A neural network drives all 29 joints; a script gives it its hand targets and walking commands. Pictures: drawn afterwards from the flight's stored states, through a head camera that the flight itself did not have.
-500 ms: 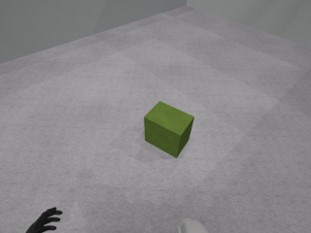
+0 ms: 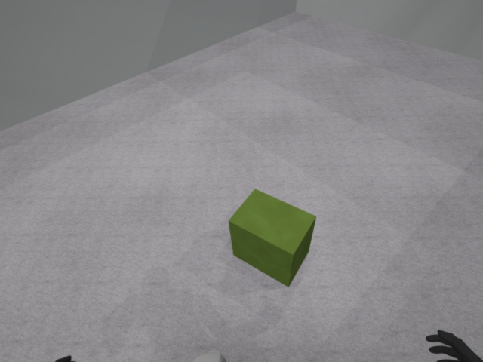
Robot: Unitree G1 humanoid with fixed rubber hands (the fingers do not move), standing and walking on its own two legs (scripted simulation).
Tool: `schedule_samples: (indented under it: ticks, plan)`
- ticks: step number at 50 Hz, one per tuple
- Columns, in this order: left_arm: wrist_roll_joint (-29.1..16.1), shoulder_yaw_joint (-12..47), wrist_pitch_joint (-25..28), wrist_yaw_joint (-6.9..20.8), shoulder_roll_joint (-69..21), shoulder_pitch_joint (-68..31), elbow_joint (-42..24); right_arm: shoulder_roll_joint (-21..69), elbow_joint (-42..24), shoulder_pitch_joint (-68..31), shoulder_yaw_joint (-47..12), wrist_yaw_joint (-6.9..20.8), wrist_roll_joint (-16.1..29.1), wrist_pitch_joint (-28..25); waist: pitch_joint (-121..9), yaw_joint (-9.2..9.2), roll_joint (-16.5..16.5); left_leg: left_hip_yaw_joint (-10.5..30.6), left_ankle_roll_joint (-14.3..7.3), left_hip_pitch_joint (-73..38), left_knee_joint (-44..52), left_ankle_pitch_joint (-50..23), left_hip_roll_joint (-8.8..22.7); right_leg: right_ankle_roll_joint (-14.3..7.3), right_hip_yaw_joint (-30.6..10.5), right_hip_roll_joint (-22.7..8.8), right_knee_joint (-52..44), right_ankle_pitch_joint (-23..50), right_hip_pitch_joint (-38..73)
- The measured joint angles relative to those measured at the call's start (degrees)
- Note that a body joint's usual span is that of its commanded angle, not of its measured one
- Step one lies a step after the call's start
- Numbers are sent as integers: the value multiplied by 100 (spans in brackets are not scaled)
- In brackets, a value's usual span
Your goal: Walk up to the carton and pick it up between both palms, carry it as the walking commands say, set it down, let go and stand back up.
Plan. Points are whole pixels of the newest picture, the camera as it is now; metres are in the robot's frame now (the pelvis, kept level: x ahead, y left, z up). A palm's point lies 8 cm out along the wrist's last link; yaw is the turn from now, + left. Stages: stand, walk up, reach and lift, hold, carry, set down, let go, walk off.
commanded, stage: walk up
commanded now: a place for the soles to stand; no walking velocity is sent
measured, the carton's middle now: (271, 237) +0.74 -0.01 -0.62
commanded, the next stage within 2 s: none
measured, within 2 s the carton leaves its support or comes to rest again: neither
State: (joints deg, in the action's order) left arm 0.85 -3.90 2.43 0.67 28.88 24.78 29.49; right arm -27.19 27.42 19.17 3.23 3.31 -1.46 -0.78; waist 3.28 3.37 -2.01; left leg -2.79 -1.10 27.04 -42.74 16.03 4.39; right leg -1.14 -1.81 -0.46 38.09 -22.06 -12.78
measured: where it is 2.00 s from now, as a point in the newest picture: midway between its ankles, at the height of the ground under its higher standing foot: (222, 337)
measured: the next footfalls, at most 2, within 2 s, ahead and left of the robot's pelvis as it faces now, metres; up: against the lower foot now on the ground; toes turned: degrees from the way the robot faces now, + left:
left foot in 0.04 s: +0.17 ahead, +0.14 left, +0.00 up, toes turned +4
right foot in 0.38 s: +0.26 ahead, -0.12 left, +0.00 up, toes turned -5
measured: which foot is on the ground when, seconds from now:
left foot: up 0.00-0.02, down 0.04-0.38, up 0.40-0.62, down 0.64-1.00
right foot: down 0.00-0.04, up 0.06-0.36, down 0.38-1.00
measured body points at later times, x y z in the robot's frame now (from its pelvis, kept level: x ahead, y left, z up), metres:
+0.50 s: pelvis +0.17 +0.00 -0.01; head +0.18 -0.02 +0.44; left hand +0.35 +0.31 -0.04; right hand +0.23 -0.34 -0.09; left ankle +0.16 +0.14 -0.67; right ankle +0.22 -0.12 -0.72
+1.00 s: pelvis +0.24 +0.02 +0.01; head +0.25 +0.03 +0.46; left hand +0.38 +0.35 -0.07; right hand +0.43 -0.29 -0.06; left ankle +0.28 +0.16 -0.72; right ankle +0.22 -0.12 -0.72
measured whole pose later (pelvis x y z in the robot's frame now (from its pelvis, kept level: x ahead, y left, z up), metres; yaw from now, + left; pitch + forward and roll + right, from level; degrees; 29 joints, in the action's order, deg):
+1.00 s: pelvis +0.24 +0.02 +0.01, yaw +2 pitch -3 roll -1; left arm -1.1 0.1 1.2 0.0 27.0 9.0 41.8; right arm -26.3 43.3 5.8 0.2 0.4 1.7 -0.1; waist 3.5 0.8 -0.1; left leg 1.9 1.3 15.6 -33.3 14.6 1.6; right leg 2.1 5.6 -4.1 31.5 -19.1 -8.9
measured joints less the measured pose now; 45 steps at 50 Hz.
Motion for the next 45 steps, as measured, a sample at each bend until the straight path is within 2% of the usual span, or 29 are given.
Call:
schedule_samples:
  ticks: [2, 4, 6, 8, 10, 14, 18, 20, 23, 25, 27, 29, 32, 34, 39, 45]
  plan:
    - [2, -11, -29, 15, 42, 122, 9, -62, -83, -43, 52, -20, -26, -59, -46, 25, 88, -59, -54, -339, 464, -41, -147, 18, -88, -82, 372, -356, -19]
    - [-31, -23, -70, -6, 10, 127, 45, -104, -156, -87, 84, -109, -48, -128, -35, -48, 187, -136, -33, -283, 160, -276, -201, -23, -280, -37, 1503, -740, -393]
    - [-57, 7, -133, -37, -22, 5, 59, -53, -138, -70, 74, -214, -14, -155, 27, -139, 290, -193, -49, -387, -8, -40, -184, -16, -387, 119, 2583, -769, -849]
    - [-64, 41, -153, -31, -45, -154, 52, 5, -82, 39, 54, -270, 12, -158, 74, -234, 400, -249, -51, -632, 135, 81, -164, 19, -278, 97, 2869, -593, -1192]
    - [-45, 63, -161, 14, -86, -292, 42, 18, -28, 198, 53, -274, 6, -152, 76, -350, 453, -293, -37, -879, 374, 81, -134, 63, -67, -27, 2572, -393, -1422]
    - [-1, 99, -164, 132, -177, -546, -49, -77, 47, 560, 99, -207, -14, -133, 86, -599, 389, -323, -15, -1263, 684, 173, -56, 28, 305, -200, 1312, -30, -1491]
    - [24, 93, -116, 136, -165, -756, -167, -187, 132, 858, 110, -129, 28, -47, 86, -752, 221, -247, 75, -1397, 387, 600, 79, -51, 462, -55, 119, 453, -1017]
    - [33, 62, -60, 39, -87, -827, -251, -171, 170, 940, 94, -112, 57, -7, 75, -709, 162, -107, 54, -1186, -331, 1037, 110, -97, 472, 20, 101, 853, -968]
    - [13, 56, -14, -149, -116, -825, -286, -101, 212, 787, 74, -176, 108, 111, 133, -638, 48, 484, 33, -572, -1875, 1473, -278, -97, 519, -47, 474, 517, -940]
    - [32, 70, -2, -209, -146, -738, -273, -70, 222, 619, 50, -218, 107, 121, 172, -551, -41, 625, 64, -291, -2172, 1348, -392, -57, 542, -107, 366, 398, -742]
    - [49, 80, -8, -222, -143, -655, -243, -33, 256, 448, 12, -227, 88, 112, 191, -431, -72, 586, 109, -180, -1810, 1176, -354, 1, 551, -178, 203, 388, -544]
    - [41, 97, -22, -198, -112, -619, -223, 1, 297, 270, -34, -228, 99, 111, 215, -304, -37, 422, 113, -244, -1058, 910, -267, 53, 544, -269, 156, 331, -421]
    - [-64, 174, -52, -130, -61, -589, -185, -43, 365, -34, -76, -251, 110, 95, 241, -187, 19, 273, -39, -599, 217, -164, -254, 180, 518, -389, 447, 65, -428]
    - [-138, 215, -109, -106, -76, -619, -88, -64, 457, -288, -88, -288, 127, 87, 225, -184, 68, 288, 171, -608, 180, -97, -289, 245, 510, -450, 715, -165, -488]
    - [-174, 374, -167, -121, -207, -844, 320, 39, 672, -880, -222, -287, 269, 88, 142, -204, 95, 396, 309, -698, 90, 215, -214, 302, 600, -352, 356, -118, -175]
    - [-190, 446, -90, -96, -215, -1287, 772, 62, 1092, -1236, -292, -282, 305, 59, 59, -213, 168, 444, 240, -942, 564, 30, -254, 315, 689, -364, -222, 102, 143]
